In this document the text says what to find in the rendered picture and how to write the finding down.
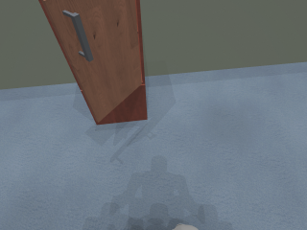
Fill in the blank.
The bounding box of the handle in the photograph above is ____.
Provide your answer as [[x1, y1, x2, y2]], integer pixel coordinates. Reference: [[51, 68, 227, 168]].
[[62, 10, 94, 62]]

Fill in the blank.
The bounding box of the cupboard door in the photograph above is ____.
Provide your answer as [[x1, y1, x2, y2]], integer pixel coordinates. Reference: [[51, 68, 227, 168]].
[[41, 0, 142, 123]]

